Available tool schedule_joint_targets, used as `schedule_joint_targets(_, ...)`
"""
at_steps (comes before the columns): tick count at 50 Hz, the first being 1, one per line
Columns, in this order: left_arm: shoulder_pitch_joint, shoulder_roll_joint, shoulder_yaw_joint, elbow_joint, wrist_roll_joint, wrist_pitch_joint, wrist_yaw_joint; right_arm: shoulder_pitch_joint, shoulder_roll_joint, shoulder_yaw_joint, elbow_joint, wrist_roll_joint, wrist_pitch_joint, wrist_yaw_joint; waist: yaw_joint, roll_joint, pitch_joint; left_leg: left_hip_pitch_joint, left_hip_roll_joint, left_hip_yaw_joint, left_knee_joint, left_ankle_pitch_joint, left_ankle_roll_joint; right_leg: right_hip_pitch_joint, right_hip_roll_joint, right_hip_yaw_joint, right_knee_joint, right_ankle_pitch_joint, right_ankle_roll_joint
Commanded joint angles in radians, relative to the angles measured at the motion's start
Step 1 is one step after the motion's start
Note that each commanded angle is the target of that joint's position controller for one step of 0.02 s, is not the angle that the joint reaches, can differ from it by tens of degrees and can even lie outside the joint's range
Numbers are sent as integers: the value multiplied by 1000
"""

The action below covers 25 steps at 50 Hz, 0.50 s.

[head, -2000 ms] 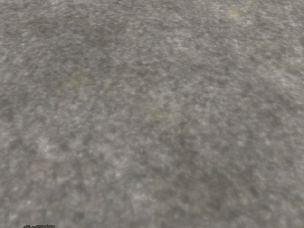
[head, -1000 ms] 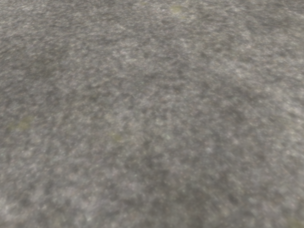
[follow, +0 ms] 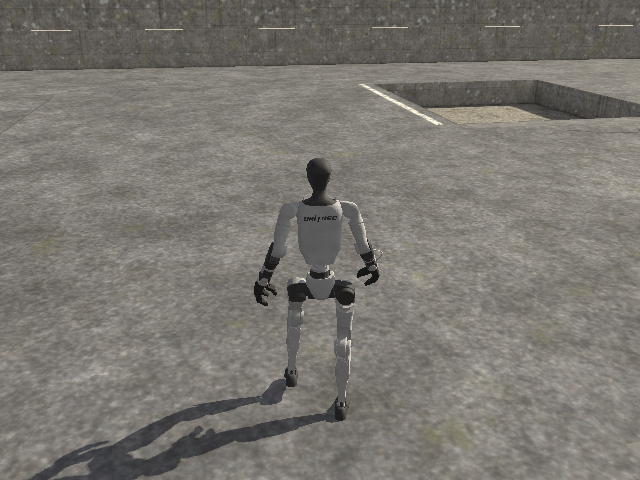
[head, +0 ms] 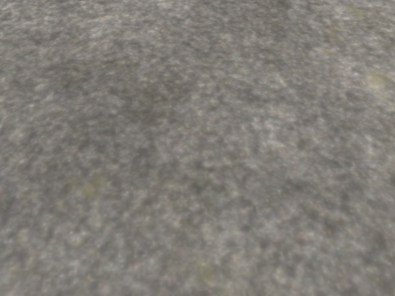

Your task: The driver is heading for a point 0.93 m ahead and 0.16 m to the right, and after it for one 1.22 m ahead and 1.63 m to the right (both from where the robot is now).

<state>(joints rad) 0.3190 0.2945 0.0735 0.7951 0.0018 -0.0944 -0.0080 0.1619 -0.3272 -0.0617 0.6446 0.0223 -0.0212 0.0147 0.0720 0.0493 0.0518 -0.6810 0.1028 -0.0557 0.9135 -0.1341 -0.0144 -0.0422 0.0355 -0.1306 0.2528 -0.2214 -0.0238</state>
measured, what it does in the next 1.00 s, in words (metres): walks ahead, turning right: left foot, then right foot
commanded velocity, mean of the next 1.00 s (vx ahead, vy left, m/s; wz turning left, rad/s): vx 0.50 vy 0.00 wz -0.29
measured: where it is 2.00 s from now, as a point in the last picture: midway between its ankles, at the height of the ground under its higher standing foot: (302, 153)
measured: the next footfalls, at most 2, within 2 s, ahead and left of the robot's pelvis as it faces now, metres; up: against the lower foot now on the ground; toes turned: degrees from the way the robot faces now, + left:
left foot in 0.18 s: +0.28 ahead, +0.16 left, +0.00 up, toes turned +5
right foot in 0.74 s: +0.56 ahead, -0.09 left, +0.00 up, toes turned -15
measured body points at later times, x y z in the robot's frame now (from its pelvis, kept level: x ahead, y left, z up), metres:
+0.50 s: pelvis +0.28 +0.07 +0.00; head +0.30 +0.07 +0.45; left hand +0.44 +0.33 -0.11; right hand +0.32 -0.22 -0.11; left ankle +0.24 +0.15 -0.74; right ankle +0.40 -0.12 -0.67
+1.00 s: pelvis +0.56 -0.02 +0.00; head +0.59 -0.05 +0.45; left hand +0.73 +0.22 -0.10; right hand +0.65 -0.34 -0.08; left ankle +0.74 +0.12 -0.67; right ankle +0.52 -0.08 -0.74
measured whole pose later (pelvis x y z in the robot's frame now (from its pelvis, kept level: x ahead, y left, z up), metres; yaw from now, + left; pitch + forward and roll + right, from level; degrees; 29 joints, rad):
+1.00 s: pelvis +0.56 -0.02 +0.00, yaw -22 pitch +1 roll +0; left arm 0.32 0.28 0.06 0.72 -0.02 -0.05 -0.01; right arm 0.09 -0.31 -0.05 0.69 -0.01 -0.09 0.00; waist 0.05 0.03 0.05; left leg -0.64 0.10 -0.09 0.87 -0.16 -0.06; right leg -0.17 0.11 0.09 0.34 -0.18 -0.10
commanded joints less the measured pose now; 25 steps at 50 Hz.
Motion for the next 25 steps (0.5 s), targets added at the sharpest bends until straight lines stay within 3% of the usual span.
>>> schedule_joint_targets(1, -72, 156, 32, -65, -9, -15, 3, -61, -1, 14, -78, -3, -22, 20, -13, -81, 17, 56, 1, 18, -162, 138, 14, -51, -262, 85, -121, 296, -157)
schedule_joint_targets(4, -8, 186, 38, -25, -29, -2, -3, -141, -7, 16, -113, 0, -28, 31, 3, -82, 40, 74, -25, 39, -271, 112, 47, 24, -296, 71, -114, 313, -147)
schedule_joint_targets(6, 21, 205, 40, 3, -43, 14, -4, -161, -28, 9, -131, -7, -31, 35, -19, -92, 39, 109, -53, 63, -327, 13, 78, 84, -322, 84, -58, 456, -142)
schedule_joint_targets(7, 21, 219, 40, 12, -46, 22, -3, -123, -51, -2, -127, -12, -32, 33, -55, -111, 4, 186, -80, 86, -351, -27, 95, 104, -321, 84, 11, 619, -132)
schedule_joint_targets(8, 9, 221, 36, 19, -48, 30, -1, -7, -84, -22, -96, -16, -33, 28, -133, -116, -69, 363, -111, 115, -401, 4, 120, 81, -294, 59, 155, 754, -110)
schedule_joint_targets(9, 18, 193, 20, 21, -41, 29, 3, 150, -139, -50, -47, -17, -30, 16, -209, -109, -168, 625, -107, 104, -397, 60, 144, -40, -246, 34, 351, 721, -75)
schedule_joint_targets(10, 46, 103, -14, -16, -13, 20, 0, 304, -239, -74, -24, -37, -23, -4, -240, 50, -332, 989, 146, -208, -375, 67, 229, -348, -154, 16, 719, 302, -19)
schedule_joint_targets(11, 133, 44, -35, -14, -18, 4, -7, 294, -255, -66, -36, -38, -25, -4, -178, 197, -489, 1105, 330, -622, -516, -66, 340, -554, -11, 176, 975, -384, 14)
schedule_joint_targets(12, 36, 165, 0, -12, -50, 0, -9, 258, -162, -42, -38, -34, -32, 1, -217, 72, -383, 1005, 300, -547, -563, -115, 294, -637, -53, 267, 1049, -358, 11)
schedule_joint_targets(13, -25, 169, 5, -41, -62, -2, -9, 205, -132, -32, -24, -26, -39, 3, -187, 74, -223, 870, 262, -376, -588, -69, 257, -685, -98, 235, 1022, -272, 5)
schedule_joint_targets(14, -48, 147, 2, -39, -47, 1, -1, 146, -97, -23, -15, -24, -46, 6, -149, 32, -154, 753, 212, -276, -616, -19, 230, -659, -138, 218, 968, -187, 9)
schedule_joint_targets(15, -35, 137, 7, -32, -34, 12, 2, 102, -68, -16, -13, -27, -55, 10, -115, 54, -108, 662, 178, -193, -653, 34, 216, -614, -163, 220, 928, -120, 17)
schedule_joint_targets(16, 5, 121, 7, -16, -35, 27, 2, 73, -49, -14, -11, -34, -66, 11, -85, 68, -100, 601, 158, -136, -694, 53, 208, -551, -179, 227, 922, -65, 23)
schedule_joint_targets(18, 30, 79, 2, -3, -38, 51, 4, 54, -40, -18, 10, -37, -88, 10, -61, 44, -80, 545, 153, -57, -748, 126, 218, -525, -180, 225, 911, -14, 37)
schedule_joint_targets(20, -11, 67, 3, -18, -36, 64, 8, 52, -48, -24, 34, -43, -99, 3, -58, 26, -34, 534, 147, 19, -778, 176, 213, -577, -179, 242, 859, 54, 48)
schedule_joint_targets(25, -141, 38, -10, -62, -25, 52, -15, 77, -80, -35, 74, -40, -91, -18, -96, -2, 21, 589, 127, 164, -805, 208, 187, -613, -160, 205, 568, 276, 43)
